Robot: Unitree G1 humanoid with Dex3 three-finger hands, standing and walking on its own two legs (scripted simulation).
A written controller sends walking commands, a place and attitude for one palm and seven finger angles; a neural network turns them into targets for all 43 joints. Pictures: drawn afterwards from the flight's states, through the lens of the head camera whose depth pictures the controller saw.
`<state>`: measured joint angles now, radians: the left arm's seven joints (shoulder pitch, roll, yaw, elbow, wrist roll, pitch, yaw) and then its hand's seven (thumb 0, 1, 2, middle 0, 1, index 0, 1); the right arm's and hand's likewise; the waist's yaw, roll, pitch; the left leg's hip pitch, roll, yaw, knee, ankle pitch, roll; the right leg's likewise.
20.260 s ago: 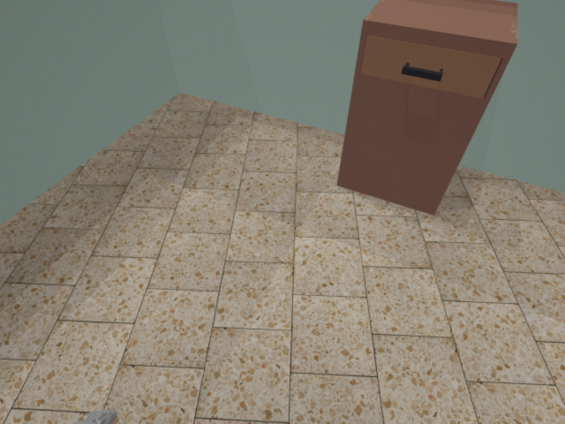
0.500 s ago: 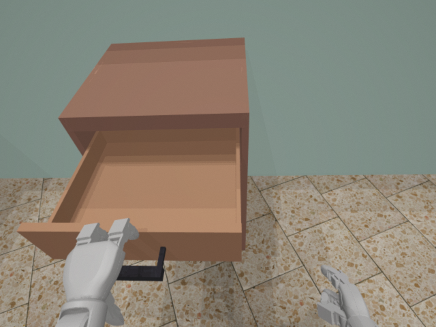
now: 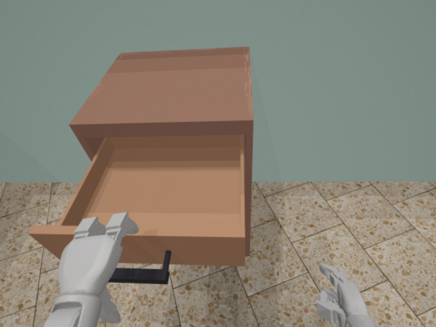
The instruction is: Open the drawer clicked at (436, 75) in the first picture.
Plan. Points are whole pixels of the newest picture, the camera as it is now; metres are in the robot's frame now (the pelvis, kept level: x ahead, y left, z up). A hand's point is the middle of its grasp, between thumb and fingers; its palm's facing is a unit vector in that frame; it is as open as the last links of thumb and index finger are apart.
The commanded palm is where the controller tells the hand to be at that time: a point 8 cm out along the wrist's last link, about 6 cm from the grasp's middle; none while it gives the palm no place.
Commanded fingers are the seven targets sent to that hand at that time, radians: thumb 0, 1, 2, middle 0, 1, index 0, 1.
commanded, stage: lift the hand off the handle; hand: left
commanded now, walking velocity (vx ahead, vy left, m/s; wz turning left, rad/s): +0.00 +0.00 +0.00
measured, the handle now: (138, 265) +0.24 +0.22 -0.07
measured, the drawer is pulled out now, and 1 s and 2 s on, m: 0.30 0.30 0.30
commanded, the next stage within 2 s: draw the hand back to the body in 0.46 s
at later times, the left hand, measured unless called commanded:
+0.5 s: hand (106, 257) +0.20 +0.22 +0.07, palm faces +0.06 -0.17 -0.98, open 13.9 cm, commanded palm +0.18 +0.22 +0.13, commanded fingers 0.00 -0.50 0.30 -0.30 -1.20 -0.30 -1.20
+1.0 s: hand (83, 260) +0.19 +0.24 +0.09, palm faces +0.06 -0.14 -0.99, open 13.8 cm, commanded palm +0.16 +0.24 +0.15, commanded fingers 0.00 -0.50 0.30 -0.30 -1.20 -0.30 -1.20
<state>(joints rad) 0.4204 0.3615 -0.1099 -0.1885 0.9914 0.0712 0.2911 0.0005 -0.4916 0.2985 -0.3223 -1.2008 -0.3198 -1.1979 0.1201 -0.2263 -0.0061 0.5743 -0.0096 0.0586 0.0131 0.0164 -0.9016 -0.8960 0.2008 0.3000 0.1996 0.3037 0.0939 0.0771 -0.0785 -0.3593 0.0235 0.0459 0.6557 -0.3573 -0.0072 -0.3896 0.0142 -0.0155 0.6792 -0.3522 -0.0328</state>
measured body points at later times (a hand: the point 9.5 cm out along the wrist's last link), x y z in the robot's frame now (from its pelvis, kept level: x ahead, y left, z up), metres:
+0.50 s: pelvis +0.01 +0.01 +0.01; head +0.01 -0.03 +0.46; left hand +0.19 +0.23 +0.12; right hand +0.23 -0.19 -0.08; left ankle -0.01 +0.13 -0.72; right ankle +0.00 -0.10 -0.72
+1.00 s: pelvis +0.01 +0.02 +0.01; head +0.01 -0.02 +0.46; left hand +0.18 +0.25 +0.14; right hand +0.23 -0.18 -0.08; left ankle -0.01 +0.13 -0.72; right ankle +0.00 -0.10 -0.72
